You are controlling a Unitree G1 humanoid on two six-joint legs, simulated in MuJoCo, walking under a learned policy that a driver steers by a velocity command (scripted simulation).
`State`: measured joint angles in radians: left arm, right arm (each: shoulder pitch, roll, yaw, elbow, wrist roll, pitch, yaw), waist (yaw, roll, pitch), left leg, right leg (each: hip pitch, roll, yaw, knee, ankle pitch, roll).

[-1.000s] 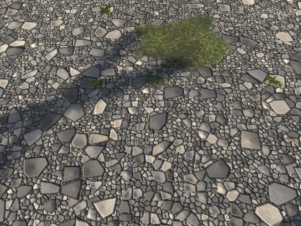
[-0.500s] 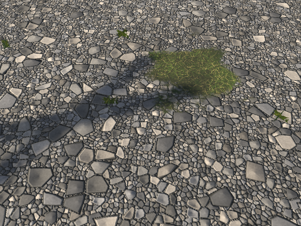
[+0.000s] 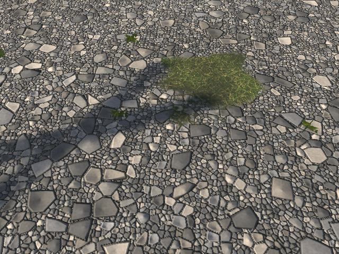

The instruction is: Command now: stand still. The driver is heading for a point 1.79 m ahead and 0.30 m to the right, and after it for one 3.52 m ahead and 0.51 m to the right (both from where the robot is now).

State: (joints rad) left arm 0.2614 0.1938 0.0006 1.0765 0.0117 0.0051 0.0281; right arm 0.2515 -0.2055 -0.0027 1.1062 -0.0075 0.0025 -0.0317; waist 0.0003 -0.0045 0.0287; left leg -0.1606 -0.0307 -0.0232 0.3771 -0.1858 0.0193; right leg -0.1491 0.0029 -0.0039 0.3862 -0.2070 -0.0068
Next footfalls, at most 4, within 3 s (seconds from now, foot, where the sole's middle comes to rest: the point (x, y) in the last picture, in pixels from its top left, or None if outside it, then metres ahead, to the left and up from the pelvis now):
1.62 right None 0.42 -0.05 -0.78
2.08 left None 0.39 0.11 -0.78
2.54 right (201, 214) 0.70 -0.10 -0.78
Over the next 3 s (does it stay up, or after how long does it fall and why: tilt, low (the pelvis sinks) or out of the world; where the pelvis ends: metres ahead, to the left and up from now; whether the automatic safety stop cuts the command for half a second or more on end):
stays up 0.79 -0.08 -0.01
